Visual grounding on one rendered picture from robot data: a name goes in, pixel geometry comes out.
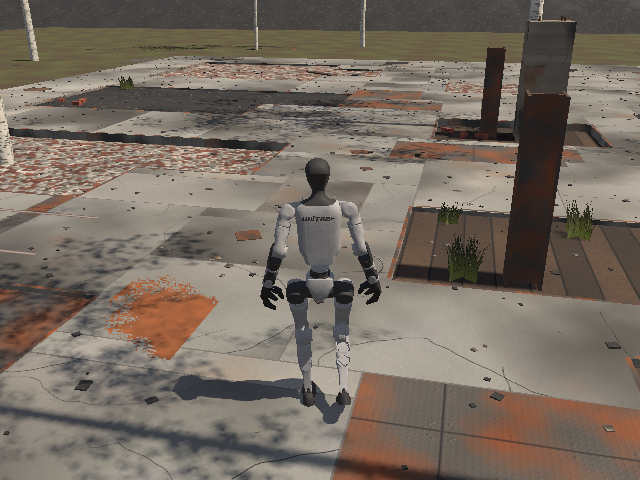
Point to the robot right hand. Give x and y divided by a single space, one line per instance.
373 288

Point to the robot torso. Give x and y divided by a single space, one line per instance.
319 240

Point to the robot left hand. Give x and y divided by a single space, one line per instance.
266 293

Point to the robot left forearm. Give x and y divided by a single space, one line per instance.
272 269

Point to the robot left upper arm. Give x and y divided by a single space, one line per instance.
287 212

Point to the robot right forearm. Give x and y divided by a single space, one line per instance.
368 266

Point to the robot right upper arm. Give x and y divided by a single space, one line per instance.
350 210

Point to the left robot thigh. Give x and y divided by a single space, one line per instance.
298 302

